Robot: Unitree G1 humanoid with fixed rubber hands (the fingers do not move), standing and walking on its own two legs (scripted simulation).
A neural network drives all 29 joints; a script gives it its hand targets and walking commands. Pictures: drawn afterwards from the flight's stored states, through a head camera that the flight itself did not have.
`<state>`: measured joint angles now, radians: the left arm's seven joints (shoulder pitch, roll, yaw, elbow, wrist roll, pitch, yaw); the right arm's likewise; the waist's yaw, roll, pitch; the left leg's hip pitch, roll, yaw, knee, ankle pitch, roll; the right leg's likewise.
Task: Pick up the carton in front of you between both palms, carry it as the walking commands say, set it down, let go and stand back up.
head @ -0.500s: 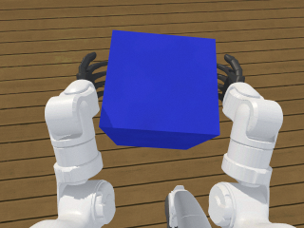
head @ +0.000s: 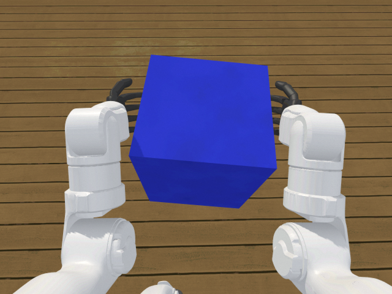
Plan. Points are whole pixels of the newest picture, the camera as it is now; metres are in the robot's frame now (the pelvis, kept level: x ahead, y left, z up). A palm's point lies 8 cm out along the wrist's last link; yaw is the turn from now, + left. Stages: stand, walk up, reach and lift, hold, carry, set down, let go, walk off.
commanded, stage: carry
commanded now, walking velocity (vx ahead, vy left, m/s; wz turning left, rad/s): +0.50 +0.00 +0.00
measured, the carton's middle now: (201, 142) +0.40 +0.01 +0.09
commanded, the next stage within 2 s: none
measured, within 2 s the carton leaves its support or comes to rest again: neither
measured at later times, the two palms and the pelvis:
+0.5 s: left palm (147, 24) +0.67 +0.15 +0.20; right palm (268, 20) +0.70 -0.15 +0.20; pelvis +0.30 -0.03 +0.06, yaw +0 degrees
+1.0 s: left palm out of the picture +1.02 +0.10 +0.27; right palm out of the picture +0.98 -0.19 +0.27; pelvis +0.62 +0.00 +0.10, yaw -1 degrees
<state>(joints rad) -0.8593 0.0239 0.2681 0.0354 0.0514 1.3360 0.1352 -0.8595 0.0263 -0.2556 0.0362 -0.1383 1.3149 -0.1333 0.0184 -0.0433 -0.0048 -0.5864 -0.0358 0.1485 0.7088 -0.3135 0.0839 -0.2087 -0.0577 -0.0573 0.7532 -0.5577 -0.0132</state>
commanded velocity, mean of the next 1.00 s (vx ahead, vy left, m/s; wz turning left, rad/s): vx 0.50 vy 0.00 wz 0.00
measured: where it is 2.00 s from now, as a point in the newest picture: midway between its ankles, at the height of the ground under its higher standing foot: (205, 106)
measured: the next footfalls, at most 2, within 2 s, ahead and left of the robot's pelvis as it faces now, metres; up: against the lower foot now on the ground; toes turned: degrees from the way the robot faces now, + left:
right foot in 0.34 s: +0.38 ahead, -0.11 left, +0.03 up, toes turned -5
left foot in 0.72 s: +0.61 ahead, +0.09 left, +0.07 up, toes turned +5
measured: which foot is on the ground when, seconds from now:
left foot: down 0.00-0.36, up 0.38-0.70, down 0.72-1.00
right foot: up 0.00-0.32, down 0.34-0.74, up 0.76-1.00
